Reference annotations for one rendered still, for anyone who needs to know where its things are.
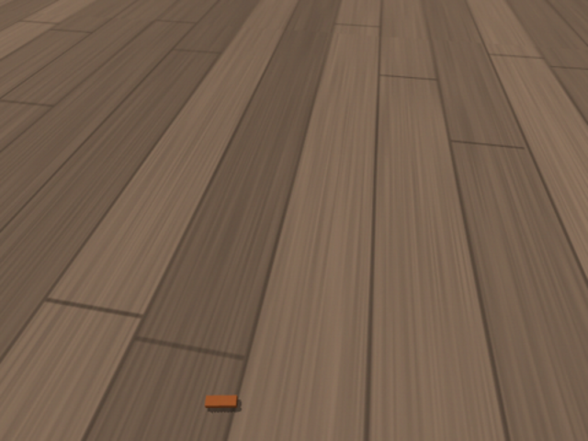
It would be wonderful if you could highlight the small box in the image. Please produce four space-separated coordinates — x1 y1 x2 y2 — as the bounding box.
205 395 238 408

